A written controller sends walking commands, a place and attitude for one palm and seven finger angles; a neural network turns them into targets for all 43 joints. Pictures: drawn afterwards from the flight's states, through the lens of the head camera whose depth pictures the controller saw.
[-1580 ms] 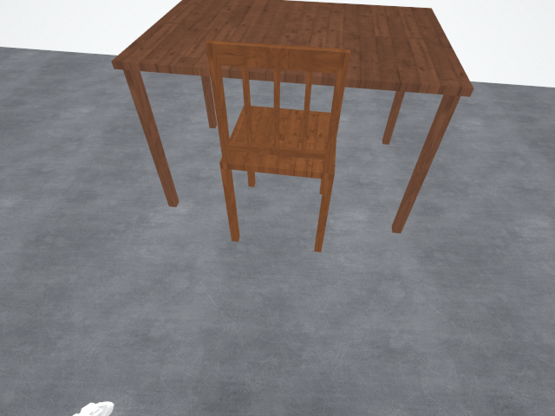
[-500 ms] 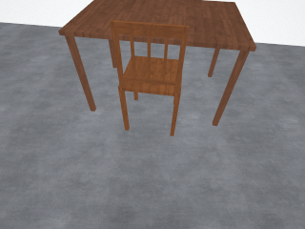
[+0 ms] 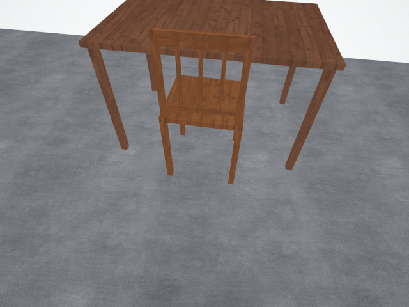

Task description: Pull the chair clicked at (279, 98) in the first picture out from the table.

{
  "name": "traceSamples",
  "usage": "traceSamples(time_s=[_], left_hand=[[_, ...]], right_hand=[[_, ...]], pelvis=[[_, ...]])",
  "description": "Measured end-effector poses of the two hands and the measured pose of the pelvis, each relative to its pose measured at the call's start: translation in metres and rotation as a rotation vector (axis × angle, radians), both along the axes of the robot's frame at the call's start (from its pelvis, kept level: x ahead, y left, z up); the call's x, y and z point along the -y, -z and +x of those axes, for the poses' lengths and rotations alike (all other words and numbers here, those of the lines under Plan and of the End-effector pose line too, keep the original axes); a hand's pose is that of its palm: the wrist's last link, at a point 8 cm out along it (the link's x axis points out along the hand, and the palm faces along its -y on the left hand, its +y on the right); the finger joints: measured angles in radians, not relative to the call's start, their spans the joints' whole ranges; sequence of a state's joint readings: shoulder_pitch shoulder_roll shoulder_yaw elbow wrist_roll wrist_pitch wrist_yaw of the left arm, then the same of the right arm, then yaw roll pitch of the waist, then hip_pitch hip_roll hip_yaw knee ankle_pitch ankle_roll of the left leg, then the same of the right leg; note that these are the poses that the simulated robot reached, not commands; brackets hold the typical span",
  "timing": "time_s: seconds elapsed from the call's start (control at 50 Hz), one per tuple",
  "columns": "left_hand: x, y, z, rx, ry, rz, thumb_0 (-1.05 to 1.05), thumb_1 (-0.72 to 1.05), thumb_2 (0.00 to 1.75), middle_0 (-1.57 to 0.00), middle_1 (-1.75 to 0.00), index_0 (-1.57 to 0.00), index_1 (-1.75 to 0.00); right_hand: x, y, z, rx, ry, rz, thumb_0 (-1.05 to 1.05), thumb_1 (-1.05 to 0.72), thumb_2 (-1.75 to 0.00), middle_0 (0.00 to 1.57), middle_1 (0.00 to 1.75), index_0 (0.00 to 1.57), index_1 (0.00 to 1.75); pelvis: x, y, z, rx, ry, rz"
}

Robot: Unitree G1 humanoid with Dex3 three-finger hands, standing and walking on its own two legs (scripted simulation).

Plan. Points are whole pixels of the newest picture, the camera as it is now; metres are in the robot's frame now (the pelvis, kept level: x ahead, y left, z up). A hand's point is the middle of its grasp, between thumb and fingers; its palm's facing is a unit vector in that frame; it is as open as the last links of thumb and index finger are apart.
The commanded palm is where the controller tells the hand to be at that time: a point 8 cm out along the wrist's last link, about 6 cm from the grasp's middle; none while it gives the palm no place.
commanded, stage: walk to a spot facing it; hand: left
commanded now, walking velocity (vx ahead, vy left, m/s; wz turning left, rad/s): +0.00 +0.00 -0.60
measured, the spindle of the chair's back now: (200, 80) +0.98 +0.07 -0.09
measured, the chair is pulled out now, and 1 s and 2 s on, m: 0.00 0.00 0.00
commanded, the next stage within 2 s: turn to face it in 1.54 s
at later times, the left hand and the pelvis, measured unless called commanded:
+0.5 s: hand out of the picture +0.05 +0.16 -0.17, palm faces -0.15 -0.95 -0.27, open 7.4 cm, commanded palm none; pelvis -0.03 -0.03 -0.02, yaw -12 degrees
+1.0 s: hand out of the picture +0.13 +0.20 -0.17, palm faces -0.39 -0.90 -0.20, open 7.4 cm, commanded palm none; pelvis +0.00 +0.02 +0.00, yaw -29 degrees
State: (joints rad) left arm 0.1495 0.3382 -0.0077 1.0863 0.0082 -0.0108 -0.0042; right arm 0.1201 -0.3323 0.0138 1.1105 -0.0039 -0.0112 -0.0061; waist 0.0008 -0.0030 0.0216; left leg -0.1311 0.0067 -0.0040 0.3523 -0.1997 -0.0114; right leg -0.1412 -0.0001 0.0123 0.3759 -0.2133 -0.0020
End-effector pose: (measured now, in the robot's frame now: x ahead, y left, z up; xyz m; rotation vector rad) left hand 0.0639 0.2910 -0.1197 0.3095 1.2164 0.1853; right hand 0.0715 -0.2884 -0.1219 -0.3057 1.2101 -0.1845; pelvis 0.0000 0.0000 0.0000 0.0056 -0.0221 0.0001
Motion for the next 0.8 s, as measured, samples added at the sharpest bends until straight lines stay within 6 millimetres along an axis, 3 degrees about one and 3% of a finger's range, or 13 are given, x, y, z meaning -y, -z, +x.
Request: traceSamples(time_s=[0.18, 0.3, 0.42, 0.6, 0.8], left_hand=[[0.01, 0.009, 0.0, -0.042, 0.028, -0.008, 0.0, 0.91, 0.9, -0.2, -0.3, -0.2, -0.3], [0.035, 0.022, 0.0, -0.066, 0.077, -0.041, 0.01, 0.91, 0.9, -0.2, -0.3, -0.2, -0.3], [0.067, 0.025, -0.005, -0.053, 0.113, -0.047, 0.0, 0.91, 0.9, -0.2, -0.3, -0.2, -0.3], [0.086, 0.008, -0.019, -0.093, 0.151, -0.066, 0.0, 0.91, 0.9, -0.2, -0.3, -0.2, -0.3], [0.066, 0.009, 0.003, -0.067, 0.226, -0.087, 0.01, 0.91, 0.9, -0.2, -0.3, -0.2, -0.3]], right_hand=[[-0.006, 0.007, -0.01, 0.036, 0.07, 0.016, 0.0, -0.9, -0.9, 0.2, 0.3, 0.2, 0.3], [-0.015, 0.026, -0.041, 0.024, 0.147, 0.069, 0.0, -0.9, -0.9, 0.2, 0.3, 0.2, 0.3], [-0.007, 0.051, -0.073, -0.013, 0.225, 0.125, 0.01, -0.9, -0.9, 0.2, 0.3, 0.2, 0.3], [0.004, 0.025, -0.088, 0.026, 0.302, 0.116, 0.01, -0.9, -0.9, 0.2, 0.3, 0.2, 0.3], [-0.005, 0.004, -0.09, 0.112, 0.36, 0.058, 0.01, -0.9, -0.9, 0.2, 0.3, 0.2, 0.3]], pelvis=[[0.001, 0.006, -0.004, -0.007, 0.073, 0.006], [0.008, 0.017, -0.013, -0.001, 0.137, 0.033], [0.025, 0.027, -0.021, 0.01, 0.18, 0.026], [0.028, 0.006, -0.032, -0.027, 0.274, 0.047], [0.005, 0.002, -0.027, -0.052, 0.38, 0.03]])
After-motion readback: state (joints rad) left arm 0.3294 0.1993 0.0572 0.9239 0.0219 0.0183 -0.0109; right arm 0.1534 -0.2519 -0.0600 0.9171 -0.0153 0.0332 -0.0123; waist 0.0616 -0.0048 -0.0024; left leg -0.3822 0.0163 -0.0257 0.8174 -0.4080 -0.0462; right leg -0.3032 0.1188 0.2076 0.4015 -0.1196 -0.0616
